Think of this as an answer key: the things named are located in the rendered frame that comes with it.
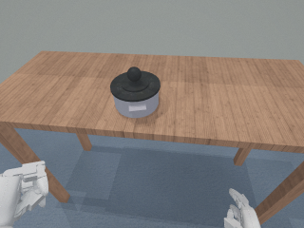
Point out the lid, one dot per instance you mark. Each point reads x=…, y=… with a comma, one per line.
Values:
x=125, y=90

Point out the knob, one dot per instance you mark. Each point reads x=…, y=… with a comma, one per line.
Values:
x=134, y=74

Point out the robot left hand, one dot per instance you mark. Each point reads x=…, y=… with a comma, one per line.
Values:
x=32, y=181

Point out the pot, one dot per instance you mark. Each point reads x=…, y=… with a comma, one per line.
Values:
x=137, y=109

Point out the robot right hand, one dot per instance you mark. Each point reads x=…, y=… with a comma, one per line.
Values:
x=246, y=217

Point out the table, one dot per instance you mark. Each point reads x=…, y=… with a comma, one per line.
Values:
x=247, y=103

